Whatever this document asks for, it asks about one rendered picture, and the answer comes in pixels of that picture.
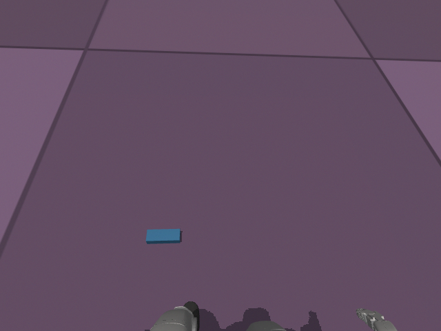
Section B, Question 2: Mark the left robot foot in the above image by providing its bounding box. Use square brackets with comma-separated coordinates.
[184, 301, 200, 331]

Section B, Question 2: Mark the small box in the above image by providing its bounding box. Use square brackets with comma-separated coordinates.
[146, 229, 181, 244]

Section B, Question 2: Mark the right robot hand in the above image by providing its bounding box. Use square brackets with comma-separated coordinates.
[356, 308, 397, 331]

